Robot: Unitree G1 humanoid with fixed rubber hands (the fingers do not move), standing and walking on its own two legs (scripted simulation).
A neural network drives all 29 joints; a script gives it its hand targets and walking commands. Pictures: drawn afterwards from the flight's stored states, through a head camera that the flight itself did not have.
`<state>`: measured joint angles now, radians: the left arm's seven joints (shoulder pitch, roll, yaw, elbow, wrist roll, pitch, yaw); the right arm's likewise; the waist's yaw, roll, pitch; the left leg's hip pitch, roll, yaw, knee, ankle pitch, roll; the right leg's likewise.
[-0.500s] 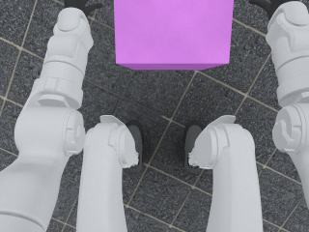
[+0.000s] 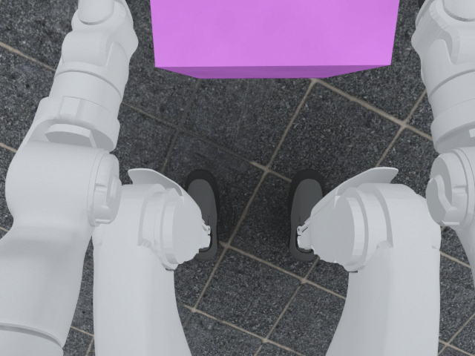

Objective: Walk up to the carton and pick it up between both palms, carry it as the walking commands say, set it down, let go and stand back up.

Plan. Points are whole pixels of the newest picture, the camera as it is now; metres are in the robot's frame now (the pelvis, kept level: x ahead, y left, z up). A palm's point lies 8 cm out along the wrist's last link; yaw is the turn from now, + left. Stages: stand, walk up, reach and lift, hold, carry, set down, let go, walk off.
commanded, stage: reach and lift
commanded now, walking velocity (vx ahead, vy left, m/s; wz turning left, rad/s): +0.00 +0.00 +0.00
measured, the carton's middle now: (266, 0) +0.54 -0.02 -0.23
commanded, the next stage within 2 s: none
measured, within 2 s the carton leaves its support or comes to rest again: leaves its support in 1.34 s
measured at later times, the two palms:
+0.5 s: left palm out of the picture +0.54 +0.14 -0.17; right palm out of the picture +0.53 -0.19 -0.17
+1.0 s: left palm out of the picture +0.54 +0.14 -0.17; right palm out of the picture +0.54 -0.18 -0.17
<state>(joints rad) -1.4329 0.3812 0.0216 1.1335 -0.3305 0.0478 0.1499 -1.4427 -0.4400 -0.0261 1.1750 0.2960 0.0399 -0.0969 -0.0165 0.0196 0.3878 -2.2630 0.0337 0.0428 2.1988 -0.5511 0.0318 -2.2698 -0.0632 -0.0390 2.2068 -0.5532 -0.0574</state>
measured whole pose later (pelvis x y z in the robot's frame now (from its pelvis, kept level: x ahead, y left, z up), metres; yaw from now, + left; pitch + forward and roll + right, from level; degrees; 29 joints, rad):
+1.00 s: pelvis +0.00 +0.00 +0.01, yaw +0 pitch +36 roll +0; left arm -1.50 0.31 0.01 1.23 -0.31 0.02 0.16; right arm -1.54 -0.38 0.05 1.27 0.31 0.03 -0.13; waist -0.02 0.03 0.38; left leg -2.25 0.00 0.03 2.16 -0.52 0.02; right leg -2.25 -0.04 -0.03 2.17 -0.54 -0.04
